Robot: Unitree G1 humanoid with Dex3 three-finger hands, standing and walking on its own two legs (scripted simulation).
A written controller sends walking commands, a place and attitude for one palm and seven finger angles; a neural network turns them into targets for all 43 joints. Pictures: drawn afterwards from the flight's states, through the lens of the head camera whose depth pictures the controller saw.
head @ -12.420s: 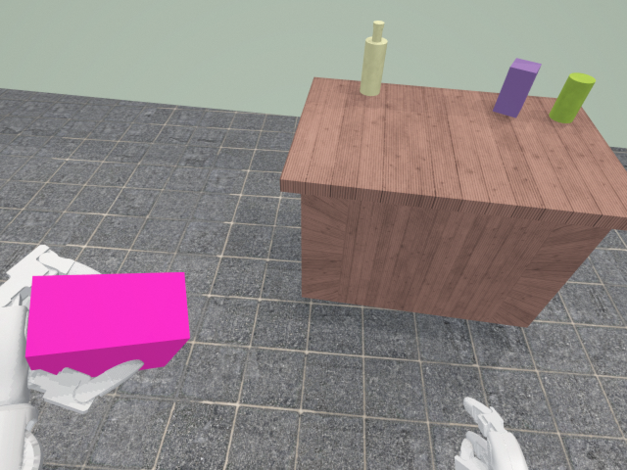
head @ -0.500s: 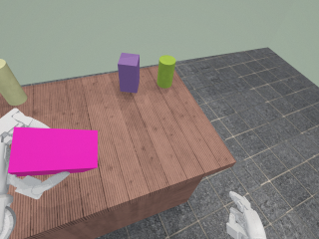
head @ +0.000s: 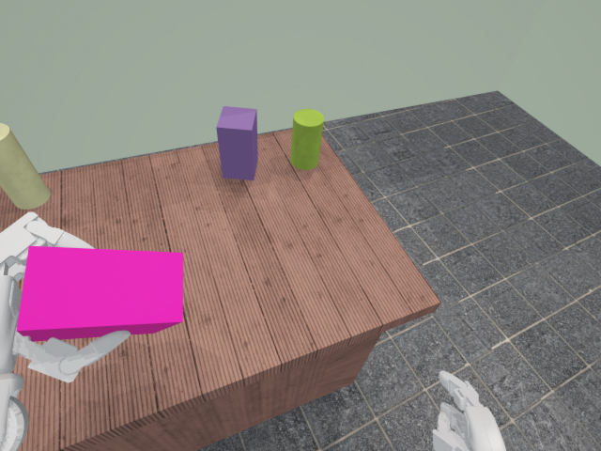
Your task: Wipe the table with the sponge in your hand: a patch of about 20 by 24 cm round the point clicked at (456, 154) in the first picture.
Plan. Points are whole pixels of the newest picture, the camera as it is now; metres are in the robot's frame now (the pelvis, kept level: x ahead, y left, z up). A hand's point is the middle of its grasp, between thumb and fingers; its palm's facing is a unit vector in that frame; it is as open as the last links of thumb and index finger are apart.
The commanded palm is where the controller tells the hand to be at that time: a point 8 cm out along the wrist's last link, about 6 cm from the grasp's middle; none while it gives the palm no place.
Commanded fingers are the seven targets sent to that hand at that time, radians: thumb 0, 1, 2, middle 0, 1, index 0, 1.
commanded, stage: shuffle to correct the standing spot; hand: left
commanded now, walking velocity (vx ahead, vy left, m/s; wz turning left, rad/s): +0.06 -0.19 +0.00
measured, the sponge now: (126, 298) +0.23 +0.21 +0.14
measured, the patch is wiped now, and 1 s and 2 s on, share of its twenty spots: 0.00 0.00 0.00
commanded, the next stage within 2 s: come to a stop and stand still in 0.52 s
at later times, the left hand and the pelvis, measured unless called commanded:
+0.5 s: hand (140, 281) +0.24 +0.19 +0.16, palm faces +0.32 -0.87 -0.37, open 10.4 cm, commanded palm +0.18 +0.23 +0.17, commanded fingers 0.00 0.10 1.30 -1.20 -1.60 -1.20 -1.60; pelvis +0.01 -0.05 +0.00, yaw -1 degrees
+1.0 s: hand (163, 290) +0.23 +0.17 +0.16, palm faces +0.36 -0.84 -0.41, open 10.4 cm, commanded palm +0.18 +0.21 +0.17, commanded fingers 0.00 0.10 1.30 -1.20 -1.60 -1.20 -1.60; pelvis +0.02 -0.07 +0.00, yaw +0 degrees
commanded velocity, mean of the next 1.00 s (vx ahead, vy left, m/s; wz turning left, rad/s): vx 0.03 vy -0.08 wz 0.00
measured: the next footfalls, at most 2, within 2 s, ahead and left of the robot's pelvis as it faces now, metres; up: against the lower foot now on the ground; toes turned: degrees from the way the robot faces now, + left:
none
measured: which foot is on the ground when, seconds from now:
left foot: down 0.00-1.00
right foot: down 0.00-1.00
